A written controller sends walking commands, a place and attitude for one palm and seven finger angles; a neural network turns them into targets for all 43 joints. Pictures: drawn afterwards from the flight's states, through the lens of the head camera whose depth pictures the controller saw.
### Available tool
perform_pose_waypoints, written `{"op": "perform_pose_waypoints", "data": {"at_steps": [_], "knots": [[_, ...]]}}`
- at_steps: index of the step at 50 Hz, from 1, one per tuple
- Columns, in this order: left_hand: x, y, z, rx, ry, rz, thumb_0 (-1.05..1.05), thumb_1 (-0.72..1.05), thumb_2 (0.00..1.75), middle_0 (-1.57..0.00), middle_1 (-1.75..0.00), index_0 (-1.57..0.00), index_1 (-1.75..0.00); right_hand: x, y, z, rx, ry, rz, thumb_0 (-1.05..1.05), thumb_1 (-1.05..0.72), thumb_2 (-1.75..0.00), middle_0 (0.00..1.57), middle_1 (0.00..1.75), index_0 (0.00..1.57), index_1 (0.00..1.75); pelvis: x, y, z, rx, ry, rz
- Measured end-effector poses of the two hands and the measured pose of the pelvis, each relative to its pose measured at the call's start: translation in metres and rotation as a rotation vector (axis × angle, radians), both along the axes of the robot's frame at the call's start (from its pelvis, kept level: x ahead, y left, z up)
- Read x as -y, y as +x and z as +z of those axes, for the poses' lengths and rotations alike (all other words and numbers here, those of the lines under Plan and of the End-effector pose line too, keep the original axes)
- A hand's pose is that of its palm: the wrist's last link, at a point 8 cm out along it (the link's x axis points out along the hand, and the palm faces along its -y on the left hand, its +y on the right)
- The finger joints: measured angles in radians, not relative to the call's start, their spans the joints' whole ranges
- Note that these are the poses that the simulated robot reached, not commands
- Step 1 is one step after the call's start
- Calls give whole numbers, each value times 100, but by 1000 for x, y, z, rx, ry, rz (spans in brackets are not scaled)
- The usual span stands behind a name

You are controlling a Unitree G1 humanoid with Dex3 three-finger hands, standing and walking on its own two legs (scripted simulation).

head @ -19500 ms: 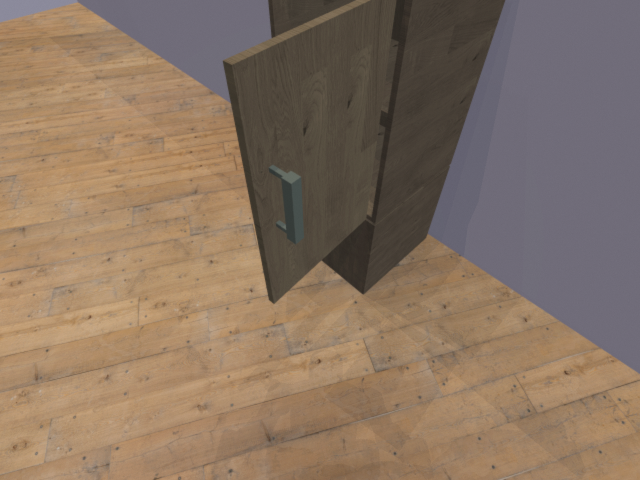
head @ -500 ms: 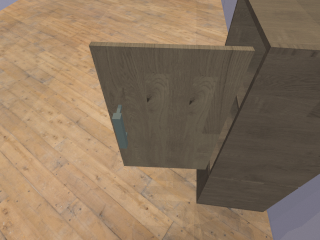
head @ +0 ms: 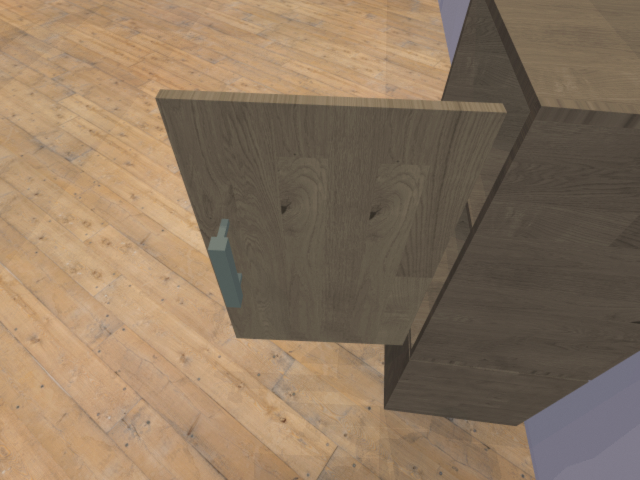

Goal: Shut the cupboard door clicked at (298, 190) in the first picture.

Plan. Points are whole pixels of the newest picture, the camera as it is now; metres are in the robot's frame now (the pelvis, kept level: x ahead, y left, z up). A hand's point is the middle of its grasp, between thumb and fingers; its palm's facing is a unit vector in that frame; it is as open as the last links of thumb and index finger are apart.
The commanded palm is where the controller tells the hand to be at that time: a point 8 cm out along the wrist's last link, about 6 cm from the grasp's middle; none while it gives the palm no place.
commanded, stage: come to a stop and stand still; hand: left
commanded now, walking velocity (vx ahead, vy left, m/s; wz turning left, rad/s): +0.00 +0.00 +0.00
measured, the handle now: (229, 264) +0.41 +0.17 -0.02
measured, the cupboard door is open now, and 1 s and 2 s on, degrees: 95 95 95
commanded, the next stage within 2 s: look again from close up in 0.28 s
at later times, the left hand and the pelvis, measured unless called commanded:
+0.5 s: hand out of the picture +0.01 +0.16 -0.18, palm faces +0.03 -0.98 -0.19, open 7.4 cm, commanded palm none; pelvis +0.01 -0.01 +0.00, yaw +1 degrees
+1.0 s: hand out of the picture +0.03 +0.16 -0.16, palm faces +0.15 -0.97 -0.21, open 7.3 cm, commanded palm +0.10 +0.20 -0.07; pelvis +0.00 -0.02 +0.00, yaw +1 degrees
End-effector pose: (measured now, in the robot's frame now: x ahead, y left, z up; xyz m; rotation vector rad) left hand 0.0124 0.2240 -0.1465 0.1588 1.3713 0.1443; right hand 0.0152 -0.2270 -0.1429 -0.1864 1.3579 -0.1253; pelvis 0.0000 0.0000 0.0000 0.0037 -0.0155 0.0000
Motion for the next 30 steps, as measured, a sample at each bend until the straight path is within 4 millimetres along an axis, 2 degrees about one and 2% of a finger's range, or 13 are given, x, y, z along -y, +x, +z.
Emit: {"op": "perform_pose_waypoints", "data": {"at_steps": [10, 30], "knots": [[6, 1, 1, -2, 2, 7, 1, 91, 90, -20, -30, -20, -30, 5, 1, 0, -15, 3, 1, 1, -91, -90, 20, 30, 20, 30, 7, 4, 1, -1, 1, 4], [22, -14, 1, -34, -16, 29, 1, 91, 90, -20, -30, -20, -30, 10, -7, 1, -42, 9, -4, 1, -92, -90, 20, 30, 20, 30, 17, 5, 3, 0, 2, 9]]}}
